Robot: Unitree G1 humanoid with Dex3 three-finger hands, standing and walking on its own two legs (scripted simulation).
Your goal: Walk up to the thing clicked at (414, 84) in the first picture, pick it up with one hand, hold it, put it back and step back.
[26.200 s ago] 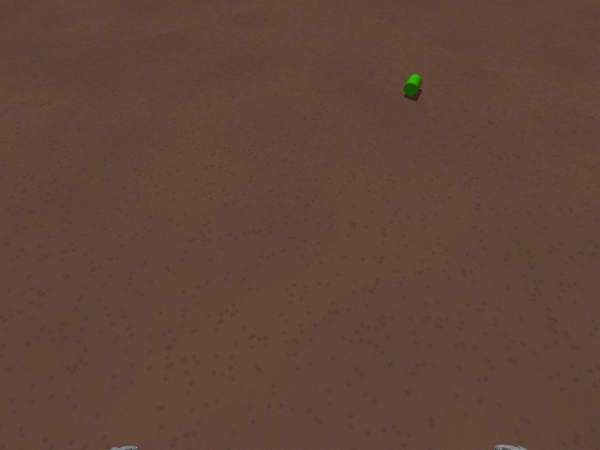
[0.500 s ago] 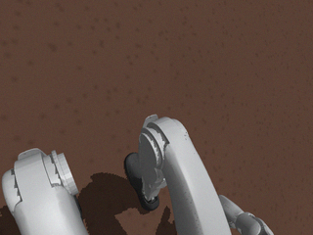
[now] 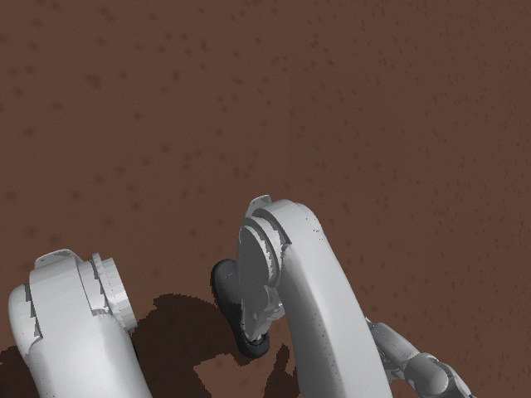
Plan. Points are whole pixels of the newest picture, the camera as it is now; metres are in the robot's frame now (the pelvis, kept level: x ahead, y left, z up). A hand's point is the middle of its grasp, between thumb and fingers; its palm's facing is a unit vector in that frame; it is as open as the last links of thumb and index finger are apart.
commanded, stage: close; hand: left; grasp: from above
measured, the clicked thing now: out of the picture +0.42 +0.38 -0.26
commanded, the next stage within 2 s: settle in 0.54 s
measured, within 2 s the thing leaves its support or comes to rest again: leaves its support in 0.94 s
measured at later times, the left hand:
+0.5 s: hand out of the picture +0.40 +0.37 -0.24, palm faces -0.42 -0.20 -0.88, open 11.2 cm
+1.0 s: hand out of the picture +0.41 +0.37 -0.22, palm faces -0.39 -0.18 -0.90, open 11.1 cm
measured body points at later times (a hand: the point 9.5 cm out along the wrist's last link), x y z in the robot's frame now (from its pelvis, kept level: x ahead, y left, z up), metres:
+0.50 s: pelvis +0.00 +0.00 +0.00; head +0.26 +0.14 +0.34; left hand +0.42 +0.38 -0.19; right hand +0.08 -0.26 -0.06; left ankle +0.06 +0.12 -0.27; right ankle +0.11 -0.11 -0.26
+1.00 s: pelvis +0.01 +0.00 +0.00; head +0.25 +0.13 +0.35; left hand +0.42 +0.38 -0.17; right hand +0.10 -0.26 -0.07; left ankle +0.06 +0.12 -0.27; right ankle +0.11 -0.11 -0.26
